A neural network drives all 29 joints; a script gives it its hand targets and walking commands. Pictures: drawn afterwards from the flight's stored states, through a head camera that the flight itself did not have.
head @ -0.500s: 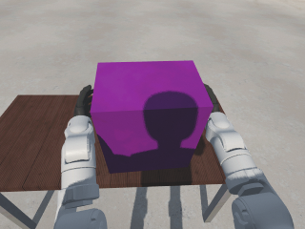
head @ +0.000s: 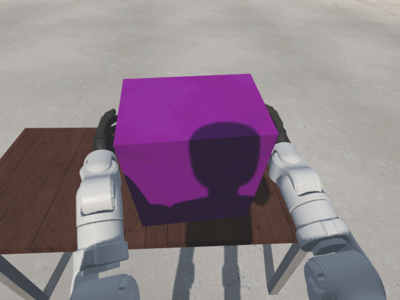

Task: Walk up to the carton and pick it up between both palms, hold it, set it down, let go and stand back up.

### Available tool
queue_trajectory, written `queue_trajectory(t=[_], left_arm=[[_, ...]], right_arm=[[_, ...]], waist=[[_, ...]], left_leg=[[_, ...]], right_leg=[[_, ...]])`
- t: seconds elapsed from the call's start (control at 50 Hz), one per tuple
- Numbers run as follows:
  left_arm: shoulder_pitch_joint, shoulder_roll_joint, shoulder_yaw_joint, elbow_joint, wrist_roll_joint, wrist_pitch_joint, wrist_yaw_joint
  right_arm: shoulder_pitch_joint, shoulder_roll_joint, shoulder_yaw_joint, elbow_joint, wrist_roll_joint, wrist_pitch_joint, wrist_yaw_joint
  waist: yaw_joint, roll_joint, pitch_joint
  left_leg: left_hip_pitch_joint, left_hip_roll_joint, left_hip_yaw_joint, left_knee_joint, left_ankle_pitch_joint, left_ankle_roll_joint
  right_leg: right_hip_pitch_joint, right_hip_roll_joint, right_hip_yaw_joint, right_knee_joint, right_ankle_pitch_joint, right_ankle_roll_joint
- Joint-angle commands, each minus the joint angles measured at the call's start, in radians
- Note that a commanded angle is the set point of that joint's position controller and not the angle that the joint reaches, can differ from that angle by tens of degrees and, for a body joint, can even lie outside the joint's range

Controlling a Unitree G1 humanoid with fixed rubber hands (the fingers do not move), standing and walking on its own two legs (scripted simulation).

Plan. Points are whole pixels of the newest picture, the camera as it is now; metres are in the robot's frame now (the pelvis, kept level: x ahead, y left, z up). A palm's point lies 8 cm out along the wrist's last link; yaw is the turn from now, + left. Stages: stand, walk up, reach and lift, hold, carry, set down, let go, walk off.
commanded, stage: hold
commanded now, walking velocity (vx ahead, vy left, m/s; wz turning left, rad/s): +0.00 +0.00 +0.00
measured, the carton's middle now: (192, 155) +0.38 +0.01 +0.13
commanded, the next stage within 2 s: none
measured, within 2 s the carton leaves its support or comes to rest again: neither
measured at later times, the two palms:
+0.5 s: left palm (100, 148) +0.35 +0.18 +0.19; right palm (276, 137) +0.36 -0.16 +0.19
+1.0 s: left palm (101, 147) +0.35 +0.17 +0.19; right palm (276, 136) +0.36 -0.16 +0.19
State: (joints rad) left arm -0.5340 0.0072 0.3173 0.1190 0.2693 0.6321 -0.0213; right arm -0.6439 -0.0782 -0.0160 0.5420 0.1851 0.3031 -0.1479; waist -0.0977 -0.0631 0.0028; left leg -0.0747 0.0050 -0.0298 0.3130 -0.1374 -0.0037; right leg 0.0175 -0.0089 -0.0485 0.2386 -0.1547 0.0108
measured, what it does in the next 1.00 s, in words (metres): stands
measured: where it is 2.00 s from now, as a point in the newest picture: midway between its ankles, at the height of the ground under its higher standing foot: outside the picture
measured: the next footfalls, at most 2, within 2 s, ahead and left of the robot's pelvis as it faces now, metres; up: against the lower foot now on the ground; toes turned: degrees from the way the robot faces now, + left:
none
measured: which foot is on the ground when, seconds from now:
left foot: down 0.00-1.00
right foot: down 0.00-1.00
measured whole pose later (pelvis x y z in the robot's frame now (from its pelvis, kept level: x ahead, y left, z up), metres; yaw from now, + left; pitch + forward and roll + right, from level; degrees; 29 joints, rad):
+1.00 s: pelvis +0.00 +0.00 +0.00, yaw +0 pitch -7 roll -1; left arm -0.56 0.00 0.34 0.06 0.30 0.73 -0.05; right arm -0.69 -0.08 -0.01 0.52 0.20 0.39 -0.15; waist -0.09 -0.06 0.01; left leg -0.05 0.01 -0.03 0.30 -0.13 -0.01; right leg 0.04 -0.01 -0.05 0.24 -0.15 0.01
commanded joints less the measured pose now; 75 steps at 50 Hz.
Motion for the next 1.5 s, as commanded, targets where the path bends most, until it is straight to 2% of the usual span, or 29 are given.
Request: queue_trajectory(t=[0.0, 0.06, 0.08, 0.1, 0.12, 0.16, 0.18, 0.26, 0.28, 0.32, 0.4, 0.42, 0.5, 0.58, 0.62, 0.68, 0.76, 0.78, 0.82, 0.88, 0.94, 0.98, 1.04, 1.08, 1.1, 1.24, 1.3, 1.42, 1.48], left_arm=[[-0.586, -0.482, -0.461, -0.044, -0.129, -0.033, -0.174], [-0.601, -0.491, -0.472, -0.053, -0.147, -0.034, -0.175], [-0.641, -0.491, -0.492, -0.114, -0.16, -0.04, -0.17], [-0.611, -0.494, -0.5, -0.087, -0.153, -0.03, -0.17], [-0.628, -0.52, -0.535, -0.189, -0.178, -0.04, -0.165], [-0.605, -0.478, -0.534, -0.176, -0.173, -0.027, -0.167], [-0.604, -0.458, -0.485, -0.144, -0.139, -0.017, -0.173], [-0.647, -0.447, -0.475, -0.162, -0.149, -0.012, -0.183], [-0.667, -0.456, -0.509, -0.212, -0.16, -0.013, -0.178], [-0.677, -0.466, -0.477, -0.097, -0.152, 0.004, -0.188], [-0.628, -0.469, -0.492, -0.139, -0.161, 0.016, -0.189], [-0.621, -0.452, -0.445, -0.055, -0.144, 0.034, -0.195], [-0.688, -0.456, -0.432, -0.075, -0.14, 0.021, -0.199], [-0.677, -0.471, -0.503, -0.199, -0.165, 0.017, -0.178], [-0.63, -0.446, -0.446, -0.13, -0.132, 0.035, -0.186], [-0.695, -0.462, -0.454, -0.129, -0.136, 0.034, -0.191], [-0.644, -0.464, -0.463, -0.155, -0.137, 0.043, -0.187], [-0.644, -0.461, -0.469, -0.13, -0.14, 0.042, -0.189], [-0.644, -0.474, -0.483, -0.217, -0.146, 0.034, -0.188], [-0.653, -0.456, -0.445, -0.138, -0.134, 0.042, -0.193], [-0.657, -0.464, -0.477, -0.172, -0.15, 0.04, -0.198], [-0.615, -0.457, -0.472, -0.152, -0.141, 0.044, -0.197], [-0.64, -0.448, -0.445, -0.147, -0.119, 0.053, -0.207], [-0.639, -0.445, -0.476, -0.212, -0.156, 0.031, -0.19], [-0.652, -0.458, -0.514, -0.277, -0.162, 0.029, -0.183], [-0.591, -0.437, -0.453, -0.157, -0.124, 0.058, -0.211], [-0.625, -0.461, -0.502, -0.224, -0.159, 0.055, -0.204], [-0.636, -0.424, -0.435, -0.144, -0.127, 0.062, -0.215], [-0.62, -0.462, -0.483, -0.185, -0.147, 0.053, -0.199]], right_arm=[[-0.662, 0.503, 0.299, -0.259, 0.07, -0.044, 0.101], [-0.7, 0.516, 0.291, -0.311, 0.073, -0.056, 0.111], [-0.716, 0.543, 0.32, -0.334, 0.074, -0.056, 0.108], [-0.659, 0.515, 0.282, -0.284, 0.073, -0.046, 0.103], [-0.7, 0.535, 0.342, -0.376, 0.109, -0.058, 0.102], [-0.621, 0.506, 0.33, -0.33, 0.106, -0.028, 0.089], [-0.629, 0.503, 0.326, -0.291, 0.1, -0.015, 0.09], [-0.679, 0.536, 0.326, -0.354, 0.099, -0.011, 0.087], [-0.673, 0.548, 0.319, -0.352, 0.104, -0.009, 0.092], [-0.699, 0.526, 0.274, -0.3, 0.059, 0.002, 0.097], [-0.66, 0.504, 0.278, -0.306, 0.087, 0.012, 0.097], [-0.706, 0.49, 0.284, -0.309, 0.085, 0.02, 0.091], [-0.711, 0.525, 0.262, -0.262, 0.069, 0.027, 0.108], [-0.676, 0.516, 0.297, -0.309, 0.101, 0.013, 0.103], [-0.67, 0.504, 0.299, -0.281, 0.093, 0.024, 0.096], [-0.7, 0.517, 0.273, -0.264, 0.093, 0.019, 0.113], [-0.715, 0.5, 0.287, -0.334, 0.107, 0.012, 0.104], [-0.693, 0.503, 0.286, -0.323, 0.095, 0.02, 0.103], [-0.712, 0.498, 0.309, -0.391, 0.114, 0.005, 0.103], [-0.694, 0.507, 0.288, -0.321, 0.083, 0.026, 0.1], [-0.655, 0.486, 0.27, -0.302, 0.098, 0.027, 0.1], [-0.666, 0.483, 0.287, -0.335, 0.088, 0.022, 0.1], [-0.692, 0.491, 0.273, -0.338, 0.1, 0.015, 0.104], [-0.693, 0.518, 0.339, -0.404, 0.114, 0.009, 0.091], [-0.716, 0.532, 0.343, -0.443, 0.129, 0.006, 0.091], [-0.654, 0.484, 0.298, -0.372, 0.092, 0.038, 0.089], [-0.647, 0.495, 0.299, -0.396, 0.112, 0.03, 0.082], [-0.688, 0.489, 0.289, -0.365, 0.094, 0.042, 0.098], [-0.701, 0.489, 0.303, -0.411, 0.11, 0.024, 0.088]], waist=[[0.017, 0.083, -0.319], [0.003, 0.049, -0.355], [0.026, 0.05, -0.411], [-0.021, 0.099, -0.37], [0.007, 0.092, -0.485], [-0.032, 0.117, -0.42], [0.003, 0.101, -0.344], [0.026, 0.069, -0.361], [0.006, 0.118, -0.394], [-0.006, 0.063, -0.312], [-0.026, 0.107, -0.362], [-0.001, 0.062, -0.31], [0.008, 0.056, -0.3], [-0.004, 0.123, -0.43], [0.009, 0.065, -0.365], [0.011, 0.098, -0.32], [0.017, 0.104, -0.4], [-0.013, 0.083, -0.358], [0.009, 0.121, -0.433], [0.002, 0.057, -0.339], [-0.023, 0.106, -0.343], [-0.01, 0.071, -0.346], [0.002, 0.124, -0.341], [0.009, 0.064, -0.426], [0.012, 0.116, -0.478], [-0.008, 0.045, -0.347], [-0.031, 0.126, -0.383], [0.01, 0.048, -0.304], [-0.014, 0.124, -0.407]], left_leg=[[0.15, -0.041, 0.051, -0.016, 0.207, -0.028], [0.146, -0.046, 0.061, -0.021, 0.205, -0.014], [0.161, -0.053, 0.06, -0.015, 0.232, -0.01], [0.18, -0.05, 0.062, -0.006, 0.255, -0.034], [0.234, -0.043, 0.046, 0.03, 0.374, -0.033], [0.229, -0.047, 0.052, 0.039, 0.37, -0.049], [0.193, -0.056, 0.06, 0.008, 0.303, -0.032], [0.134, -0.055, 0.063, -0.021, 0.202, -0.008], [0.146, -0.057, 0.06, -0.014, 0.226, -0.018], [0.12, -0.052, 0.06, -0.047, 0.116, -0.007], [0.174, -0.046, 0.061, -0.013, 0.225, -0.03], [0.142, -0.05, 0.065, -0.028, 0.17, -0.017], [0.08, -0.05, 0.065, -0.055, 0.071, 0.002], [0.213, -0.048, 0.061, -0.002, 0.3, -0.033], [0.187, -0.042, 0.064, -0.016, 0.262, -0.019], [0.11, -0.042, 0.07, -0.046, 0.138, -0.019], [0.186, -0.044, 0.064, -0.008, 0.28, -0.021], [0.17, -0.055, 0.066, -0.021, 0.22, -0.02], [0.198, -0.05, 0.065, -0.004, 0.281, -0.023], [0.144, -0.045, 0.064, -0.033, 0.172, -0.01], [0.155, -0.04, 0.062, -0.021, 0.198, -0.023], [0.167, -0.044, 0.056, -0.015, 0.231, -0.019], [0.132, -0.049, 0.069, -0.031, 0.178, -0.017], [0.168, -0.053, 0.069, 0.003, 0.295, -0.022], [0.203, -0.056, 0.058, 0.019, 0.349, -0.028], [0.154, -0.048, 0.062, -0.023, 0.222, -0.016], [0.212, -0.041, 0.06, 0.015, 0.327, -0.042], [0.106, -0.048, 0.073, -0.051, 0.133, -0.008], [0.18, -0.059, 0.061, -0.004, 0.262, -0.03]], right_leg=[[0.048, 0.061, -0.032, -0.007, 0.161, 0.016], [0.061, 0.067, -0.044, -0.014, 0.162, 0.019], [0.059, 0.064, -0.034, -0.007, 0.185, 0.021], [0.044, 0.065, -0.042, -0.015, 0.197, 0.017], [0.07, 0.08, -0.045, 0.018, 0.281, 0.02], [0.066, 0.068, -0.032, 0.01, 0.316, 0.022], [0.062, 0.064, -0.028, -0.001, 0.258, 0.025], [0.089, 0.05, -0.027, -0.004, 0.213, 0.036], [0.073, 0.051, -0.028, -0.003, 0.207, 0.028], [0.024, 0.054, -0.033, -0.024, 0.089, 0.025], [0.057, 0.06, -0.035, -0.009, 0.184, 0.012], [0.034, 0.057, -0.023, -0.018, 0.143, 0.014], [0.035, 0.047, -0.022, -0.024, 0.059, 0.02], [0.046, 0.068, -0.033, 0.004, 0.21, 0.018], [0.061, 0.066, -0.035, -0.011, 0.197, 0.022], [0.051, 0.059, -0.035, -0.015, 0.072, 0.013], [0.085, 0.059, -0.024, -0.007, 0.224, 0.014], [0.075, 0.056, -0.034, -0.019, 0.191, 0.017], [0.076, 0.071, -0.028, 0.0, 0.22, 0.015], [0.059, 0.064, -0.036, -0.017, 0.123, 0.014], [0.049, 0.056, -0.036, -0.009, 0.147, 0.007], [0.055, 0.064, -0.03, -0.011, 0.173, 0.013], [0.064, 0.054, -0.031, -0.011, 0.127, 0.017], [0.107, 0.063, -0.027, 0.007, 0.257, 0.024], [0.105, 0.062, -0.027, 0.018, 0.313, 0.029], [0.108, 0.068, -0.029, -0.012, 0.186, 0.025], [0.069, 0.064, -0.037, 0.004, 0.248, 0.015], [0.075, 0.056, -0.032, -0.021, 0.111, 0.024], [0.071, 0.066, -0.037, -0.002, 0.197, 0.012]])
